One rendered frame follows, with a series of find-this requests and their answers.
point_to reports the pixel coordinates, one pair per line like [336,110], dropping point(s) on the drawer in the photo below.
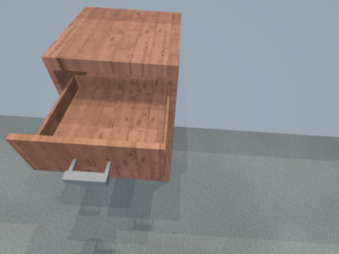
[100,119]

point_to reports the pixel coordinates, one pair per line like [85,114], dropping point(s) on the handle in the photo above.
[86,178]

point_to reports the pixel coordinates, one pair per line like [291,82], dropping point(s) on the cabinet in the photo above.
[120,43]

